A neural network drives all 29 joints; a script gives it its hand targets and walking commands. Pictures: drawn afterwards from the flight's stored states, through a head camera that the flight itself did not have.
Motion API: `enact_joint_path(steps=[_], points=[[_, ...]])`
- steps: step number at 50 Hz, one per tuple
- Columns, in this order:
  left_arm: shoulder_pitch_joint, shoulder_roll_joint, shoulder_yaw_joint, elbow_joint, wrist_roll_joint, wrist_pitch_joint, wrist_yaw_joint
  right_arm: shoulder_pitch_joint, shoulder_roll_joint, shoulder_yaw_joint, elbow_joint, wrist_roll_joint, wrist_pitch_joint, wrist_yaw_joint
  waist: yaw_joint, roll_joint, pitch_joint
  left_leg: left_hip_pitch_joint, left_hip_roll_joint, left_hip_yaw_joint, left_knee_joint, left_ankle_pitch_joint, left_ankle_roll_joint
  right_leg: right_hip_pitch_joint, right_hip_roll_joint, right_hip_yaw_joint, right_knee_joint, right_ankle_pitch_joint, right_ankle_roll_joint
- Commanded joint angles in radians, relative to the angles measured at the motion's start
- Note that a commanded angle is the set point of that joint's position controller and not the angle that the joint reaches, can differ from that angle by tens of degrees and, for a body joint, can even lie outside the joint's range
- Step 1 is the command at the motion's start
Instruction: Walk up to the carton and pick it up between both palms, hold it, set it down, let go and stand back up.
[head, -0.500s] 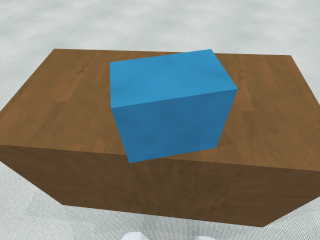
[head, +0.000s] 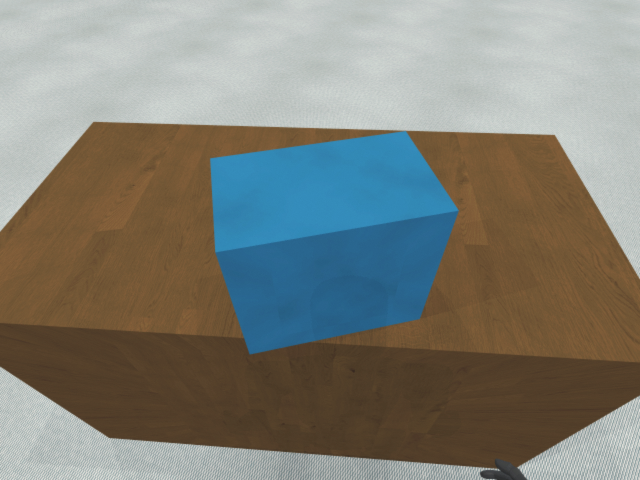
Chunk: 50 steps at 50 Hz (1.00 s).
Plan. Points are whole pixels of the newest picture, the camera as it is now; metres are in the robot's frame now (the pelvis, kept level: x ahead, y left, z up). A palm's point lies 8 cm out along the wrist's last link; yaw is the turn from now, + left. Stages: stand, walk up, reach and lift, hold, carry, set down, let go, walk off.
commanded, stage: walk up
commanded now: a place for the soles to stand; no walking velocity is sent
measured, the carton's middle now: (325, 246) +0.42 +0.01 +0.05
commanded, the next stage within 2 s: reach and lift in 0.72 s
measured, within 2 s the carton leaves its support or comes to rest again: neither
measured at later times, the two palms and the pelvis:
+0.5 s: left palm out of the picture +0.07 +0.26 -0.11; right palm out of the picture +0.06 -0.24 -0.12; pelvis +0.00 +0.01 +0.00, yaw -3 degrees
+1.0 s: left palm (157, 448) +0.18 +0.23 -0.09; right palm out of the picture +0.13 -0.25 -0.11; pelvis -0.01 +0.01 -0.01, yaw -2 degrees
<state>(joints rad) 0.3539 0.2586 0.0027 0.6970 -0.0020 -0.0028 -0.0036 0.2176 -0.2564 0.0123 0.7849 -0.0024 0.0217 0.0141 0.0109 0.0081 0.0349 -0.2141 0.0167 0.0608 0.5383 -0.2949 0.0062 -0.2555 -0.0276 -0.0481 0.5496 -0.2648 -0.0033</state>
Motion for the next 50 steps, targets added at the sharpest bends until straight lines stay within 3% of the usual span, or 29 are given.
enact_joint_path(steps=[1, 12, 15, 30, 36, 37, 38, 40, 42, 44, 45, 47, 49, 50], points=[[0.033, 0.154, 0.048, -0.091, 0.002, -0.027, 0.008, -0.008, -0.141, -0.043, -0.077, 0.001, -0.025, -0.005, -0.006, -0.016, -0.027, 0.011, 0.094, -0.112, -0.11, 0.131, 0.045, -0.014, -0.094, 0.125, -0.12, 0.129, -0.042], [0.036, 0.153, 0.05, -0.078, 0.006, -0.027, 0.014, 0.007, -0.148, -0.042, -0.051, 0.003, -0.023, -0.005, -0.007, -0.008, -0.022, 0.0, 0.102, -0.093, -0.134, 0.092, 0.048, -0.005, -0.078, 0.136, -0.108, 0.125, -0.037], [0.042, 0.146, 0.05, -0.07, 0.008, -0.026, 0.013, 0.015, -0.146, -0.041, -0.046, 0.001, -0.024, -0.005, -0.007, -0.005, -0.006, -0.017, 0.103, -0.089, -0.153, 0.023, 0.049, -0.01, -0.067, 0.141, -0.114, 0.068, -0.034], [0.048, 0.142, 0.048, -0.046, 0.009, -0.028, 0.022, 0.049, -0.153, -0.039, -0.044, -0.003, -0.02, -0.011, -0.013, 0.0, -0.015, 0.018, 0.116, -0.043, -0.136, 0.086, 0.05, -0.025, -0.064, 0.183, -0.085, 0.18, -0.037], [0.032, 0.141, 0.051, -0.044, 0.011, -0.025, 0.024, 0.056, -0.159, -0.042, -0.049, -0.002, -0.016, -0.014, -0.018, -0.029, 0.0, 0.023, 0.127, -0.033, -0.131, 0.1, 0.053, -0.041, -0.051, 0.193, -0.07, 0.207, -0.035], [-0.61, 0.221, 0.074, -0.078, -0.031, 0.143, 0.029, -0.514, -0.05, -0.145, -0.017, -0.115, -0.146, 0.016, 0.016, 0.017, 0.057, -0.352, 0.048, 0.012, -0.015, -0.103, -0.016, -0.108, 0.018, 0.008, 0.079, -0.183, -0.061], [-0.503, 0.159, 0.022, -0.106, -0.02, 0.22, 0.06, -0.361, -0.108, -0.16, 0.03, -0.112, -0.16, 0.051, -0.012, 0.063, 0.137, -0.432, 0.073, -0.017, -0.046, -0.263, -0.007, -0.036, 0.034, -0.02, 0.126, -0.192, -0.06], [-0.454, 0.132, 0.023, -0.181, -0.02, 0.325, 0.043, -0.281, -0.119, -0.182, 0.002, -0.087, -0.154, 0.057, -0.032, -0.008, -0.042, -0.239, 0.067, -0.003, 0.042, -0.093, -0.028, -0.093, 0.007, -0.019, 0.12, -0.054, -0.058], [-0.396, 0.114, 0.048, -0.295, 0.012, 0.39, 0.023, -0.186, -0.146, -0.185, -0.017, -0.041, -0.144, 0.049, -0.028, 0.014, -0.195, -0.07, 0.068, 0.0, 0.075, 0.097, -0.04, -0.052, 0.032, -0.032, 0.093, 0.106, -0.052], [-0.258, 0.098, 0.076, -0.358, 0.039, 0.411, 0.012, -0.096, -0.184, -0.178, -0.009, 0.013, -0.149, 0.05, -0.035, 0.035, -0.284, 0.099, 0.063, -0.03, 0.089, 0.421, -0.079, -0.004, 0.069, -0.064, 0.079, 0.287, -0.041], [-0.204, 0.091, 0.086, -0.387, 0.047, 0.414, 0.013, -0.067, -0.203, -0.163, -0.027, 0.035, -0.15, 0.054, -0.032, 0.042, -0.302, 0.153, 0.049, -0.03, 0.073, 0.482, -0.086, 0.04, 0.084, -0.062, 0.041, 0.321, -0.04], [-0.142, 0.085, 0.095, -0.433, 0.052, 0.399, 0.028, -0.034, -0.23, -0.153, -0.061, 0.054, -0.158, 0.064, -0.033, 0.045, -0.288, 0.174, 0.03, -0.033, 0.02, 0.522, -0.092, 0.105, 0.099, -0.054, -0.012, 0.362, -0.034], [-0.124, 0.083, 0.11, -0.403, 0.056, 0.378, 0.036, -0.053, -0.214, -0.128, -0.089, 0.041, -0.155, 0.066, -0.029, -0.03, -0.208, 0.143, -0.004, -0.009, -0.023, 0.436, -0.074, 0.132, 0.083, -0.025, -0.076, 0.382, -0.022], [-0.141, 0.088, 0.122, -0.382, 0.062, 0.373, 0.035, -0.065, -0.194, -0.112, -0.092, 0.035, -0.146, 0.063, -0.017, -0.04, -0.152, 0.105, -0.018, 0.002, -0.05, 0.351, -0.063, 0.149, 0.072, -0.008, -0.092, 0.351, -0.016]])
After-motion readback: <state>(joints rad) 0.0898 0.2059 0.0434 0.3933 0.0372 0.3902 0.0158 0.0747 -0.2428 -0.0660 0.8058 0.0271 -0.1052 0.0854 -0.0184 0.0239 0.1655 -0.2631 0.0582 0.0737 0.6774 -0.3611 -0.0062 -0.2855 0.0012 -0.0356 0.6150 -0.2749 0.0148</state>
